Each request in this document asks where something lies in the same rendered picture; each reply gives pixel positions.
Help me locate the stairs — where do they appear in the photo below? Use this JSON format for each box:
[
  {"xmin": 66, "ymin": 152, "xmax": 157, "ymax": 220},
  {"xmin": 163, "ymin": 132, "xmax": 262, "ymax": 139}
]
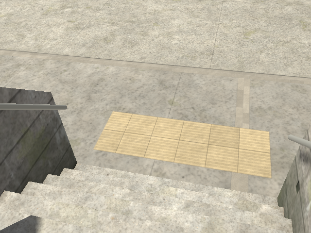
[{"xmin": 0, "ymin": 163, "xmax": 293, "ymax": 233}]

